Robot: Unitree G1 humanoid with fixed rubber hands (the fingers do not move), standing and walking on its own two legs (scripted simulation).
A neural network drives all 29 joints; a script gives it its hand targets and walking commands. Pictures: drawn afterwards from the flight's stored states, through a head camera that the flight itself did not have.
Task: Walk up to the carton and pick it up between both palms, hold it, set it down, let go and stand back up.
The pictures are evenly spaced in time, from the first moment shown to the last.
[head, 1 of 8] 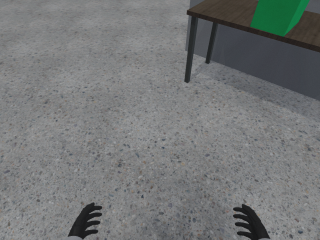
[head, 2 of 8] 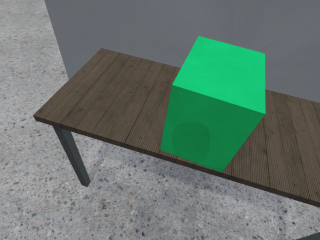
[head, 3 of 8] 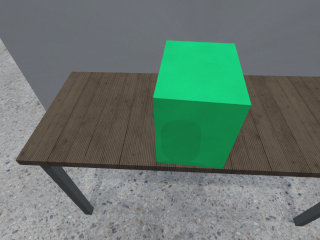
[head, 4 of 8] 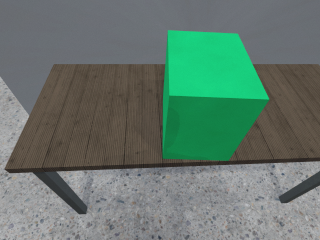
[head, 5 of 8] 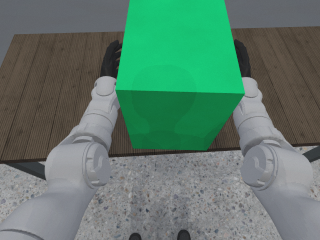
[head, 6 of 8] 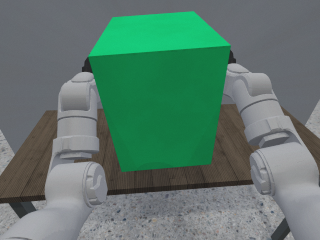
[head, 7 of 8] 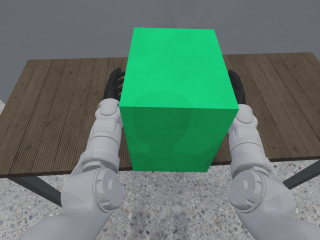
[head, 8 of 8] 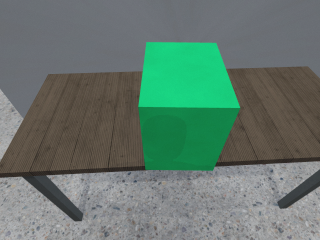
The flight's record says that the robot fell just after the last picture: no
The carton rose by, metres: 0.27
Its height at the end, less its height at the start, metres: +0.00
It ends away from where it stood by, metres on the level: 0.03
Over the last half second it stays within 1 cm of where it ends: yes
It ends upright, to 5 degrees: yes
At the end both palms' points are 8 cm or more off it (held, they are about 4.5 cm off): yes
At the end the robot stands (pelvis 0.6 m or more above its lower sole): yes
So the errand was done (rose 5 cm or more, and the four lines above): yes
